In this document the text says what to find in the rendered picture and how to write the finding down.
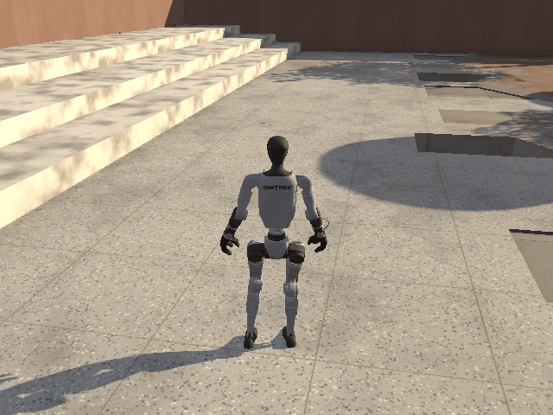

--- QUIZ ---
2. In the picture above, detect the robot left upper arm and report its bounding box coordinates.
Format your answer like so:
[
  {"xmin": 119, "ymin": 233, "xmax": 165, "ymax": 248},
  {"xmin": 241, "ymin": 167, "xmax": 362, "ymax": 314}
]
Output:
[{"xmin": 233, "ymin": 173, "xmax": 260, "ymax": 220}]

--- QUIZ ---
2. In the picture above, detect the robot right forearm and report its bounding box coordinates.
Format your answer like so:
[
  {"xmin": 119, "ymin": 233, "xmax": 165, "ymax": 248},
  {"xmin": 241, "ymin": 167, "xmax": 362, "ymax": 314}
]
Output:
[{"xmin": 310, "ymin": 207, "xmax": 325, "ymax": 238}]

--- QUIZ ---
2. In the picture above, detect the robot right upper arm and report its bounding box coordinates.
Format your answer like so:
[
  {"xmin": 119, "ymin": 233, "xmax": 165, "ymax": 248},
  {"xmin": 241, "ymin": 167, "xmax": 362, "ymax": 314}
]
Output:
[{"xmin": 296, "ymin": 174, "xmax": 319, "ymax": 220}]

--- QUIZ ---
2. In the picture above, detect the robot right shin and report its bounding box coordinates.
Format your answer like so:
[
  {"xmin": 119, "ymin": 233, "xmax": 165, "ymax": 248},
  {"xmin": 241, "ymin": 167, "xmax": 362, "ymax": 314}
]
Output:
[{"xmin": 285, "ymin": 283, "xmax": 299, "ymax": 336}]

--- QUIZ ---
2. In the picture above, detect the left robot thigh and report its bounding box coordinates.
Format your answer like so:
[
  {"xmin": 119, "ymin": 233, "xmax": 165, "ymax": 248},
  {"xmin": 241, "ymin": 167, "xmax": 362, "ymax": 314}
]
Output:
[{"xmin": 247, "ymin": 240, "xmax": 264, "ymax": 293}]

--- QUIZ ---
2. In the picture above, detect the right robot hand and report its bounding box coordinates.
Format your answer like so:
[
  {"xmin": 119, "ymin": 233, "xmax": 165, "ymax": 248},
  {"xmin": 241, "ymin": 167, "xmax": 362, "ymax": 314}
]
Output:
[{"xmin": 308, "ymin": 234, "xmax": 327, "ymax": 252}]

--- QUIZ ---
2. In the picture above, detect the left robot hand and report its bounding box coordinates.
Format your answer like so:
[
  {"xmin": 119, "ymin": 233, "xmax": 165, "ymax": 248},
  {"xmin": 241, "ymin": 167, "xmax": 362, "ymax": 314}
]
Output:
[{"xmin": 220, "ymin": 235, "xmax": 239, "ymax": 255}]

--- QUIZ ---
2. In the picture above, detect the robot left forearm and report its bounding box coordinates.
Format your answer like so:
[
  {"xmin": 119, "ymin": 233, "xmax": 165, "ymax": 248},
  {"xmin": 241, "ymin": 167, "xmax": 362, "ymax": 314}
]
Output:
[{"xmin": 223, "ymin": 207, "xmax": 242, "ymax": 239}]

